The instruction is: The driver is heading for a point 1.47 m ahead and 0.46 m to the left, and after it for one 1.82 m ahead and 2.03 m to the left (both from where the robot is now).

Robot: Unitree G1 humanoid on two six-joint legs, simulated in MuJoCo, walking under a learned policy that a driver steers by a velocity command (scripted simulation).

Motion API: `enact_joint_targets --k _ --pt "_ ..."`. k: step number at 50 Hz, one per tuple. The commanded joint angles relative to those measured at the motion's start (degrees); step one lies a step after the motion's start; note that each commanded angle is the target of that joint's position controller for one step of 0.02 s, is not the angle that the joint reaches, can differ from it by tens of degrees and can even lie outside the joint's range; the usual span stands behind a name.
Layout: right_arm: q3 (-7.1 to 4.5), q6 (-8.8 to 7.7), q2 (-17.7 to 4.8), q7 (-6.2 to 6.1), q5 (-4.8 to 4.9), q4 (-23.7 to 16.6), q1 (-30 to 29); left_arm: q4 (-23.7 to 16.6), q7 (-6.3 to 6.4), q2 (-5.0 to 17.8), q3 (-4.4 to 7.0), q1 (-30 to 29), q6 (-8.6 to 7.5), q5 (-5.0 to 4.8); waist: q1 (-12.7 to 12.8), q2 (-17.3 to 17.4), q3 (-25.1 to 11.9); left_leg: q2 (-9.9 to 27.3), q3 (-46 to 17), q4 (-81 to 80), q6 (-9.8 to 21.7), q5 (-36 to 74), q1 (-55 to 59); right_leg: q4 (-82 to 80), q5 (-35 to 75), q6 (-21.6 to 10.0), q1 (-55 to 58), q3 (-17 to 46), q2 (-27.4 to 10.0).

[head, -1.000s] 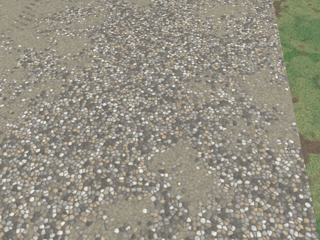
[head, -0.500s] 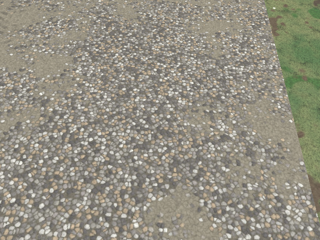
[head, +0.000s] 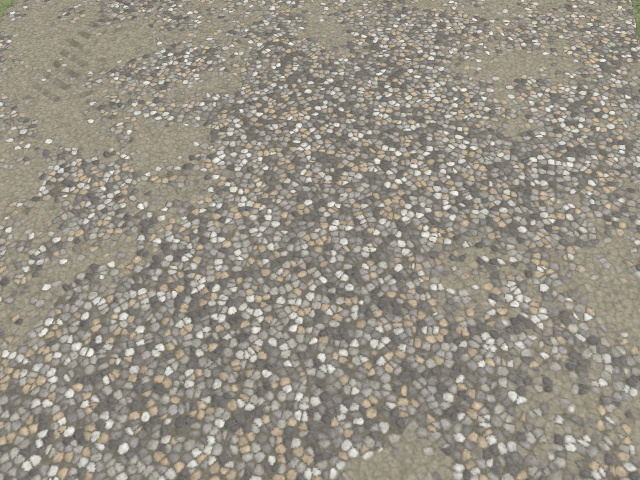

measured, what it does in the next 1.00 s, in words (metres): steps on the spot, turning left: left foot, then right foot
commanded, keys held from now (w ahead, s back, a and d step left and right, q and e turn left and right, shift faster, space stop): q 0.58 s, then no key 0.42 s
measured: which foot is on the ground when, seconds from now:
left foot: up 0.00-0.20, down 0.22-0.72, up 0.74-1.00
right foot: down 0.00-0.22, up 0.24-0.70, down 0.72-1.00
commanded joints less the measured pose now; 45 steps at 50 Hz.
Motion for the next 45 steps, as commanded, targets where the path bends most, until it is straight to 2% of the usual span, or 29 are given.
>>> enact_joint_targets --k 1,3,6,9,10,11,12,13,14,15,16,17,19,24,29,32,34,35,36,37,38,39,40,41,42,45 --pt "-0.86 1.18 -2.1 -0.22 -0.16 -3.3 4.6 -2.4 0.78 8.5 1.82 -2.0 -0.03 0.3 -1.1 -10.8 -6.5 2.3 0.4 -2.8 -0.5 4.6 1.2 -12.6 2.3 -11.3 4.3 8.4 -14.0" --pt "-0.48 1.01 -1.7 0.39 -0.33 -4.7 2.8 -2.3 1.09 9.6 2.14 -2.5 0.02 -0.08 -0.6 -10.3 -7.8 3.0 0.9 -9.8 0.0 6.8 4.2 -12.1 4.2 -11.2 5.3 6.1 -14.7" --pt "-0.65 1.01 -3.1 1.54 -0.35 -6.2 1.5 -1.9 1.07 11.4 2.6 -2.2 0.45 -0.79 -0.2 -10.7 -9.2 2.6 2.6 -17.1 1.2 8.3 8.3 -11.0 4.7 -10.3 8.0 4.9 -16.5" --pt "-1.28 1.38 -3.8 2.42 -0.73 -5.9 4.9 -1.4 0.7 11.8 2.78 -2.8 1.22 -2.3 -2.4 -9.7 -8.9 0.5 5.3 -29.4 4.2 14.3 15.9 -5.9 -1.0 -6.3 7.3 2.4 -15.9" --pt "-1.9 1.49 -4.9 2.34 -1.12 -5.3 6.8 -0.4 0.45 10.3 2.58 -0.8 1.62 -2.65 -2.7 -6.8 -8.1 -0.3 3.7 -34.8 6.3 16.9 19.9 -0.7 -6.4 -3.0 4.4 0.4 -13.7" --pt "-3.15 1.39 -9.6 1.63 -1.31 -5.8 7.6 -0.1 -0.16 7.3 2.07 1.4 2.07 -1.79 -1.6 6.4 -5.2 8.9 -11.2 -44.0 10.9 26.3 24.1 14.0 -15.8 2.5 -5.4 -5.9 -7.5" --pt "-3.63 1.01 -15.4 1.11 -1.85 -8.3 6.5 -3.5 -0.1 5.9 1.72 -2.0 1.79 -0.1 -0.5 17.9 -3.1 20.9 -29.7 -46.4 20.5 37.8 25.4 28.2 -32.3 6.6 -20.3 -3.8 1.3" --pt "-3.35 -0.59 -14.1 1.61 -3.89 -8.5 7.5 -5.4 0.15 7.4 2.23 -7.7 1.42 -0.3 -3.6 11.9 -6.1 20.8 -31.0 -48.4 23.4 32.1 21.5 37.0 -31.7 5.2 -20.0 5.9 1.9" --pt "-3.07 -1.94 -13.1 1.63 -3.57 -9.0 4.3 -5.2 0.32 8.6 2.73 -6.9 1.45 -1.45 -1.3 8.8 -5.3 17.5 -25.9 -48.6 20.1 27.8 21.2 39.0 -25.6 3.9 -20.6 8.0 1.1" --pt "-2.84 -2.48 -11.5 1.3 -2.16 -9.9 0.5 -3.6 0.76 9.3 3.21 -4.3 1.52 -1.46 0.6 6.3 -5.1 14.7 -21.9 -47.7 16.2 24.9 21.0 38.7 -20.1 3.3 -20.5 8.8 0.2" --pt "-2.07 -2.45 -9.2 1.0 -1.09 -10.6 -1.8 -2.5 1.2 10.1 3.61 -3.1 1.63 -0.97 1.1 5.8 -5.3 13.3 -19.7 -47.1 14.1 25.1 20.4 38.3 -17.2 3.4 -19.6 9.0 -0.1" --pt "-1.59 -2.35 -8.0 0.66 -0.88 -10.9 -2.2 -2.4 1.18 10.0 3.73 -2.5 1.55 -0.63 1.6 5.8 -5.9 12.2 -18.4 -46.7 13.8 27.2 19.3 39.1 -14.9 3.6 -17.6 8.8 0.5" --pt "-1.21 -2.24 -7.2 0.18 -1.09 -10.8 0.0 -2.6 0.9 8.8 3.61 -2.0 1.07 -0.98 1.4 4.8 -7.5 11.1 -17.8 -46.1 14.2 30.2 21.1 38.1 -12.0 4.0 -16.4 9.0 1.6" --pt "-1.79 -1.85 -8.9 -0.48 -0.6 -11.1 2.1 -4.0 0.42 7.3 2.78 -4.3 0.43 -1.41 -0.3 6.0 -6.9 10.2 -20.6 -45.2 14.5 27.5 24.9 24.1 -10.6 5.5 -15.2 10.4 2.7" --pt "-2.21 -1.11 -10.1 0.01 -0.82 -12.7 0.5 -4.4 -0.67 8.2 2.55 -3.9 -0.32 -1.84 -0.8 6.9 -6.7 9.5 -25.0 -43.9 15.7 29.3 21.4 15.7 -13.2 5.9 -7.1 10.7 4.2" --pt "-1.64 -0.57 -9.2 0.13 -0.91 -13.6 -0.8 -3.8 -1.55 8.8 2.39 -1.1 -0.96 -2.07 -0.3 7.3 -8.6 9.3 -26.2 -41.0 15.1 37.2 22.5 10.6 -13.4 5.1 -2.0 9.8 4.1" --pt "-1.0 -0.03 -8.4 -0.09 -0.47 -14.0 -2.1 -3.2 -2.28 8.4 2.18 1.7 -1.4 -1.92 1.7 6.6 -9.1 7.4 -25.5 -38.3 13.0 38.7 21.7 -0.1 -6.1 3.6 4.8 8.4 4.0" --pt "-0.69 0.16 -7.8 -0.29 -0.34 -14.0 -1.5 -2.8 -2.55 9.3 2.32 2.9 -1.5 -1.49 2.2 5.3 -8.9 5.5 -24.4 -37.0 10.7 34.2 19.4 -5.8 1.5 2.3 9.8 9.2 2.1" --pt "-0.02 0.05 -5.7 -0.36 -1.07 -14.3 0.4 -3.1 -2.41 12.6 2.89 3.7 -1.37 -0.42 1.0 -2.1 -10.0 1.3 -20.0 -30.2 7.7 23.3 13.9 -6.7 9.8 -0.7 16.2 16.7 -6.3" --pt "0.19 -0.54 -4.4 -0.06 -1.05 -14.7 3.4 -3.4 -1.99 16.4 3.4 2.1 -0.72 0.37 -2.6 -15.0 -8.0 -8.1 -11.1 -22.2 4.4 0.0 3.6 -6.2 24.8 -8.8 19.5 27.0 -15.2" --pt "-0.77 -1.15 -8.3 0.03 -1.65 -15.0 1.2 -3.7 -1.99 13.0 2.56 2.7 -0.84 0.94 0.1 -15.7 -8.4 -6.9 -10.0 -11.0 1.8 -9.7 0.9 -7.5 24.2 -16.2 16.4 33.5 -21.3" --pt "-1.86 -1.25 -11.1 0.11 -0.94 -14.3 0.7 -4.4 -1.85 12.2 2.27 1.7 -1.0 0.41 0.5 -11.4 -7.2 -5.9 -10.9 -3.2 0.8 -7.7 0.0 -7.6 21.3 -16.2 15.8 30.7 -19.2" --pt "-2.02 -0.87 -10.3 0.03 -0.65 -13.3 1.1 -4.5 -1.68 11.6 2.11 0.0 -0.97 -0.4 -0.4 -9.3 -6.3 -5.5 -10.8 -0.2 -0.1 -4.6 -0.7 -6.8 18.6 -13.6 15.3 26.3 -15.8" --pt "-1.8 -0.29 -9.0 -0.14 -0.8 -12.7 1.5 -4.7 -1.67 10.6 1.69 -1.0 -0.96 -1.19 -0.5 -9.0 -5.2 -5.1 -11.1 0.4 -1.0 -2.4 -1.2 -6.5 17.0 -11.8 15.1 23.3 -13.7" --pt "-1.31 0.06 -7.2 -0.12 -0.84 -12.4 1.6 -4.4 -1.6 9.8 1.26 -1.3 -0.85 -1.45 -0.7 -9.0 -4.8 -4.7 -11.0 -0.5 -1.7 -0.3 -0.1 -6.4 17.4 -11.2 14.4 21.3 -12.3" --pt "0.54 -0.12 -2.9 0.39 -0.86 -12.7 -0.1 -3.2 -1.53 9.2 0.81 -0.9 0.06 -1.17 0.1 -11.5 -5.4 -2.1 -4.6 -15.5 -2.8 2.5 6.9 -6.0 17.4 -9.6 14.0 15.2 -8.1"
